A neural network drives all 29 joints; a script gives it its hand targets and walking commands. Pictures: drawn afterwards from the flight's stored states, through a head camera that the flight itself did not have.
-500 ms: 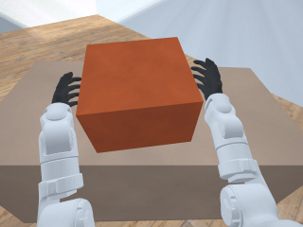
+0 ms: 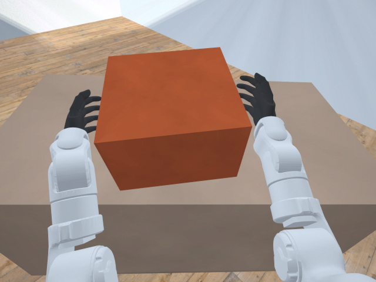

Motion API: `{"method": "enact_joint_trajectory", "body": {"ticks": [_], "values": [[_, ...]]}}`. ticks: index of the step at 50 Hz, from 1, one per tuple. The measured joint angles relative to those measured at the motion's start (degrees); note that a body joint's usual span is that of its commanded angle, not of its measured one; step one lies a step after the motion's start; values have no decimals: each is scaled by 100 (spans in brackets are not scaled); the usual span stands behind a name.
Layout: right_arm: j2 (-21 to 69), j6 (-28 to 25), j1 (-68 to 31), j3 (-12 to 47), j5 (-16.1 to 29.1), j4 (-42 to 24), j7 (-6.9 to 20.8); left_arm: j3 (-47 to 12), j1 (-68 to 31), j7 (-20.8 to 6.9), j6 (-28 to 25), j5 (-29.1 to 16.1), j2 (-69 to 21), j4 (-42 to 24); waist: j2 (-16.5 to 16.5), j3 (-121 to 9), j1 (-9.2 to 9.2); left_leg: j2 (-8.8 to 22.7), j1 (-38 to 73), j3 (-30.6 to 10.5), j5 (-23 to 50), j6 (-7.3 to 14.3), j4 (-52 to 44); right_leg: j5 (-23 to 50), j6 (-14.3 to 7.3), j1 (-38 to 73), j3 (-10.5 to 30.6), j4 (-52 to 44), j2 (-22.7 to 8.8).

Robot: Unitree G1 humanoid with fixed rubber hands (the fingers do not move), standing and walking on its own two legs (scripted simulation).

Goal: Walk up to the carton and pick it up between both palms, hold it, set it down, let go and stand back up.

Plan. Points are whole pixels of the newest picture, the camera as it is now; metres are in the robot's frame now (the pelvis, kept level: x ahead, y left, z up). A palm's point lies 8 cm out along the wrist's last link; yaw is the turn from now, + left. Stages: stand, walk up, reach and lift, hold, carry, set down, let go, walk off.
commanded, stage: hold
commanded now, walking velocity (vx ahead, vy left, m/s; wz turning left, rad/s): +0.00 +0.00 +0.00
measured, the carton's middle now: (172, 116) +0.45 +0.01 +0.13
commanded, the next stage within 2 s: none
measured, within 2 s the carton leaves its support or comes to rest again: neither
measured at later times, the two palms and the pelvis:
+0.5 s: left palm (75, 132) +0.34 +0.19 +0.18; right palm (263, 115) +0.35 -0.17 +0.20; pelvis +0.00 +0.00 +0.00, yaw +0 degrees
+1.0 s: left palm (77, 132) +0.34 +0.19 +0.18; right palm (263, 114) +0.36 -0.17 +0.20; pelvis +0.00 +0.00 +0.00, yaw +0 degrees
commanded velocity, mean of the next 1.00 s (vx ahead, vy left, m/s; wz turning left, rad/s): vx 0.00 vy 0.00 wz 0.00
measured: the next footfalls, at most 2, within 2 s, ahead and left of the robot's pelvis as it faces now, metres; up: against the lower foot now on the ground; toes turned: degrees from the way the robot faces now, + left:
none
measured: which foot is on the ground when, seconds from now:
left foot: down 0.00-1.00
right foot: down 0.00-1.00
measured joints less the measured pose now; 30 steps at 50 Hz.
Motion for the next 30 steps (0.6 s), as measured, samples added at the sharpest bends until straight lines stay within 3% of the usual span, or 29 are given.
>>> {"method": "enact_joint_trajectory", "body": {"ticks": [16,30], "values": [[-76,33,282,252,266,-365,-99,-92,326,13,48,-58,-13,-404,-15,76,-30,8,71,-18,-51,-6,57,5,1,131,-22,-59,12],[-33,31,0,-31,12,-11,25,-54,-19,24,23,-38,11,14,-22,-37,4,-18,-37,20,24,20,-3,22,9,-56,16,20,-14]]}}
